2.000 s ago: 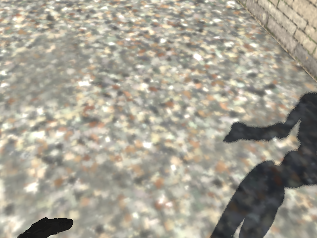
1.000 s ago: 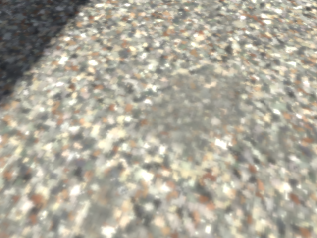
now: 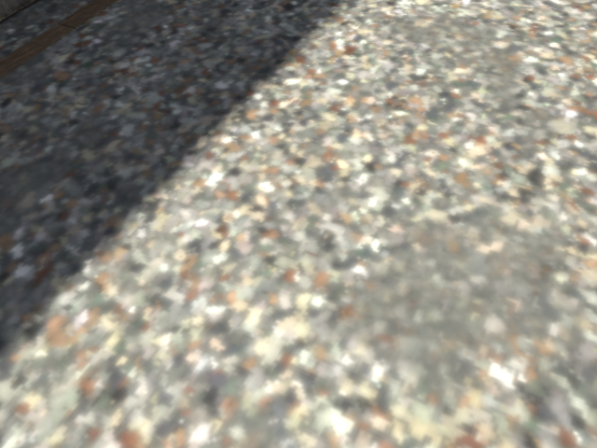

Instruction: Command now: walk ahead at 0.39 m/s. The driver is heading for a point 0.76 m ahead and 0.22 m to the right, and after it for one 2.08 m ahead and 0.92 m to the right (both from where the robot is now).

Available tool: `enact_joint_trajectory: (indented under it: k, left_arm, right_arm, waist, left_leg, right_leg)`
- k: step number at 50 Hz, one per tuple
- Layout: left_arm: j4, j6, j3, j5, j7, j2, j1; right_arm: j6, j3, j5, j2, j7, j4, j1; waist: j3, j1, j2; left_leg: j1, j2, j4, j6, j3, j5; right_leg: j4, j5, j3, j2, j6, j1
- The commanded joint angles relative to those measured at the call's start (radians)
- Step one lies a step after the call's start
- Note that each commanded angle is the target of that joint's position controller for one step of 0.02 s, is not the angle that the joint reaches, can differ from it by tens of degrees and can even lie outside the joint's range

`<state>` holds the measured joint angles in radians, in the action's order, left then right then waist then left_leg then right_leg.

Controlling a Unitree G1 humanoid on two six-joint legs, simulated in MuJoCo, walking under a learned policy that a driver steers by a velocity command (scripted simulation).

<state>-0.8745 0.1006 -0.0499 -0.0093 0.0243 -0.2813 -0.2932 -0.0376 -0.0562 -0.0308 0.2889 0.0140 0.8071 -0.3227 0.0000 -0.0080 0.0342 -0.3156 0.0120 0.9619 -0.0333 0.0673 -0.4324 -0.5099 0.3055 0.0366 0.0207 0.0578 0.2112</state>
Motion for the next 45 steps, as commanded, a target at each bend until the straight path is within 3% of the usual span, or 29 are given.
enact_joint_trajectory:
  k: [1,3,5,10,12,15,17,18,19,20,21,22,23,24,26,28,30,33,37,38,39,40,41,42,43,44,45]
  left_arm:
    - [0.038,0.009,-0.018,0.007,-0.003,-0.127,-0.050]
    - [0.031,0.001,-0.006,0.012,-0.004,-0.099,-0.072]
    - [0.018,-0.005,-0.005,0.007,-0.008,-0.110,-0.104]
    - [0.003,-0.025,-0.003,0.011,-0.034,-0.131,-0.118]
    - [-0.018,-0.033,-0.005,0.008,-0.040,-0.140,-0.162]
    - [-0.024,-0.042,-0.010,0.002,-0.045,-0.145,-0.136]
    - [-0.010,-0.050,-0.017,0.001,-0.048,-0.156,-0.082]
    - [-0.005,-0.053,-0.014,0.005,-0.046,-0.147,-0.084]
    - [0.018,-0.049,0.004,0.034,-0.044,-0.096,-0.143]
    - [-0.025,-0.047,0.037,0.024,-0.031,0.015,-0.333]
    - [-0.056,-0.050,0.007,-0.003,-0.025,-0.101,-0.303]
    - [-0.016,-0.057,-0.004,-0.022,-0.028,-0.129,-0.181]
    - [-0.002,-0.067,-0.005,-0.013,-0.040,-0.115,-0.110]
    - [0.002,-0.083,-0.010,-0.002,-0.052,-0.105,-0.088]
    - [-0.005,-0.111,-0.003,0.008,-0.063,-0.058,-0.126]
    - [-0.010,-0.120,0.005,0.015,-0.072,-0.033,-0.136]
    - [0.002,-0.128,0.003,0.014,-0.072,-0.052,-0.099]
    - [0.048,-0.136,-0.015,0.012,-0.068,-0.105,-0.016]
    - [0.072,-0.131,-0.023,0.016,-0.058,-0.088,-0.004]
    - [0.080,-0.129,-0.028,0.022,-0.055,-0.101,-0.010]
    - [0.099,-0.126,-0.047,0.026,-0.059,-0.184,-0.013]
    - [0.104,-0.120,-0.064,0.018,-0.059,-0.248,-0.005]
    - [0.110,-0.100,-0.058,0.036,-0.059,-0.217,-0.032]
    - [0.119,-0.082,-0.054,0.039,-0.061,-0.195,-0.003]
    - [0.138,-0.072,-0.057,0.024,-0.060,-0.188,0.051]
    - [0.151,-0.070,-0.058,0.004,-0.061,-0.182,0.085]
    - [0.156,-0.074,-0.054,-0.003,-0.064,-0.168,0.090]
  right_arm:
    - [-0.051,-0.026,0.004,0.097,-0.008,-0.106,0.125]
    - [-0.049,-0.025,0.013,0.072,-0.023,-0.101,0.132]
    - [-0.043,-0.020,0.020,0.051,-0.029,-0.112,0.164]
    - [-0.053,0.005,0.019,0.004,-0.041,-0.171,0.336]
    - [-0.060,0.008,0.018,0.003,-0.053,-0.186,0.381]
    - [-0.064,-0.005,0.020,0.046,-0.062,-0.181,0.350]
    - [-0.068,-0.029,0.033,0.101,-0.055,-0.122,0.183]
    - [-0.068,-0.040,0.040,0.134,-0.045,-0.088,0.079]
    - [-0.064,-0.048,0.070,0.203,-0.033,-0.070,-0.021]
    - [-0.053,-0.032,0.071,0.181,-0.038,-0.063,-0.019]
    - [-0.039,-0.022,0.044,0.116,-0.042,-0.068,-0.002]
    - [-0.033,-0.013,0.025,0.093,-0.040,-0.077,0.110]
    - [-0.030,0.000,0.024,0.055,-0.037,-0.079,0.187]
    - [-0.029,0.008,0.033,0.037,-0.036,-0.078,0.237]
    - [-0.029,0.004,0.059,0.046,-0.039,-0.058,0.285]
    - [-0.033,0.005,0.069,0.045,-0.034,-0.037,0.295]
    - [-0.029,-0.004,0.063,0.076,-0.022,-0.021,0.288]
    - [0.000,-0.022,0.045,0.140,0.007,-0.015,0.296]
    - [0.029,-0.023,0.017,0.126,0.030,-0.005,0.289]
    - [0.034,-0.021,0.010,0.109,0.032,0.004,0.272]
    - [0.037,-0.016,0.024,0.071,0.032,0.002,0.223]
    - [0.037,-0.017,0.034,0.059,0.038,-0.031,0.299]
    - [0.037,-0.023,0.042,0.079,0.038,-0.049,0.358]
    - [0.040,-0.031,0.033,0.088,0.031,-0.039,0.317]
    - [0.045,-0.037,0.028,0.091,0.031,-0.014,0.280]
    - [0.046,-0.041,0.032,0.101,0.032,-0.007,0.269]
    - [0.043,-0.040,0.034,0.092,0.033,-0.006,0.282]
  waist:
    - [0.104,-0.041,-0.120]
    - [0.076,-0.038,-0.137]
    - [0.065,-0.042,-0.120]
    - [0.112,-0.069,-0.109]
    - [0.107,-0.079,-0.113]
    - [0.066,-0.028,-0.143]
    - [-0.039,0.066,-0.152]
    - [-0.112,0.118,-0.114]
    - [-0.267,0.108,0.044]
    - [-0.447,0.027,0.242]
    - [-0.443,0.064,0.109]
    - [-0.254,0.046,0.074]
    - [-0.155,0.023,0.004]
    - [-0.094,-0.004,-0.004]
    - [-0.064,-0.051,0.063]
    - [-0.084,-0.059,0.084]
    - [-0.108,-0.040,0.080]
    - [-0.059,-0.026,0.078]
    - [-0.013,-0.038,0.037]
    - [0.007,-0.044,-0.001]
    - [0.010,-0.004,-0.197]
    - [0.063,-0.021,-0.357]
    - [0.045,-0.056,-0.318]
    - [0.006,-0.020,-0.252]
    - [-0.020,0.006,-0.172]
    - [-0.039,0.017,-0.128]
    - [-0.067,0.015,-0.115]
  left_leg:
    - [-0.497,-0.104,0.130,-0.026,0.024,0.141]
    - [-0.441,-0.116,0.084,-0.013,-0.013,0.230]
    - [-0.452,-0.112,0.027,0.015,-0.045,0.282]
    - [-0.318,-0.063,-0.316,0.050,-0.108,0.481]
    - [-0.240,-0.032,-0.390,0.045,-0.119,0.546]
    - [-0.163,-0.011,-0.454,-0.001,-0.080,0.538]
    - [0.013,0.027,-0.481,-0.045,-0.089,0.523]
    - [0.182,0.001,-0.526,-0.071,-0.082,0.668]
    - [0.518,-0.202,-0.406,-0.151,0.113,1.067]
    - [0.732,-0.450,-0.432,-0.350,0.446,1.197]
    - [0.615,-0.399,-0.505,-0.333,0.455,0.964]
    - [0.457,-0.351,-0.563,-0.287,0.333,0.794]
    - [0.305,-0.299,-0.615,-0.245,0.261,0.677]
    - [0.164,-0.266,-0.661,-0.220,0.203,0.600]
    - [-0.026,-0.209,-0.720,-0.196,0.117,0.512]
    - [-0.065,-0.201,-0.725,-0.207,0.064,0.504]
    - [-0.064,-0.219,-0.742,-0.207,0.057,0.346]
    - [-0.078,-0.250,-0.763,-0.193,0.075,0.089]
    - [-0.037,-0.249,-0.681,-0.149,0.040,0.081]
    - [-0.041,-0.217,-0.606,-0.106,-0.001,0.106]
    - [-0.078,-0.106,-0.390,-0.025,-0.124,0.086]
    - [-0.201,0.060,-0.243,0.036,-0.181,-0.005]
    - [-0.274,0.055,-0.023,0.043,-0.068,-0.157]
    - [-0.294,0.037,0.082,0.041,-0.015,-0.143]
    - [-0.300,0.024,0.115,0.048,-0.001,-0.097]
    - [-0.314,0.007,0.103,0.056,0.009,-0.049]
    - [-0.292,0.005,0.087,0.067,0.004,-0.018]
  right_leg:
    - [0.352,0.068,-0.448,-0.304,0.137,-0.281]
    - [0.358,-0.161,-0.313,-0.246,0.113,-0.260]
    - [0.359,-0.349,-0.238,-0.229,0.123,-0.265]
    - [0.380,-0.535,-0.098,-0.172,0.100,-0.143]
    - [0.353,-0.602,-0.083,-0.181,0.096,-0.140]
    - [0.267,-0.709,-0.093,-0.214,0.074,-0.211]
    - [0.090,-0.883,-0.091,-0.198,0.043,-0.255]
    - [-0.077,-0.852,-0.067,-0.148,0.007,-0.208]
    - [-0.363,-0.463,-0.057,-0.079,-0.030,0.026]
    - [-0.697,0.387,-0.111,0.063,-0.082,0.248]
    - [-0.778,0.388,-0.212,0.031,-0.085,0.253]
    - [-0.771,0.330,-0.159,-0.017,-0.090,0.326]
    - [-0.710,0.262,-0.128,-0.058,-0.099,0.320]
    - [-0.640,0.207,-0.125,-0.087,-0.108,0.268]
    - [-0.494,0.152,-0.098,-0.096,-0.119,0.109]
    - [-0.354,0.150,-0.083,-0.095,-0.124,0.038]
    - [-0.264,0.037,-0.071,-0.100,-0.109,-0.004]
    - [-0.253,0.000,-0.033,-0.080,-0.081,0.028]
    - [-0.117,-0.022,-0.013,-0.069,-0.023,0.024]
    - [-0.019,-0.090,-0.060,-0.087,0.008,0.013]
    - [0.128,-0.256,-0.268,-0.222,0.071,0.008]
    - [0.239,-0.239,-0.501,-0.332,0.197,0.033]
    - [0.264,-0.299,-0.561,-0.360,0.249,-0.012]
    - [0.232,-0.381,-0.498,-0.337,0.233,-0.039]
    - [0.198,-0.445,-0.432,-0.295,0.194,-0.068]
    - [0.177,-0.490,-0.405,-0.284,0.169,-0.102]
    - [0.160,-0.549,-0.378,-0.265,0.156,-0.118]
